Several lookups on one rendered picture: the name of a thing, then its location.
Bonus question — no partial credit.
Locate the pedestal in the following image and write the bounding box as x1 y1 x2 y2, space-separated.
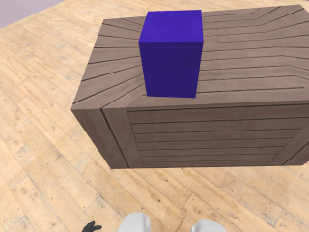
70 4 309 169

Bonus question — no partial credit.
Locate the robot left thigh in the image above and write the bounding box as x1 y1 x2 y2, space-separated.
117 212 151 232

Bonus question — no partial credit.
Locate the robot right thigh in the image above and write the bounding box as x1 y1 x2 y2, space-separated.
190 219 228 232

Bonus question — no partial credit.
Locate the left robot hand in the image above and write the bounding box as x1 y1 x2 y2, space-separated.
82 220 102 232

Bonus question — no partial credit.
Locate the robot thigh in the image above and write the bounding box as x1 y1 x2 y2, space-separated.
190 219 228 232
117 212 151 232

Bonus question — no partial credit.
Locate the carton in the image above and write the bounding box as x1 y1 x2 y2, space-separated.
138 10 204 99

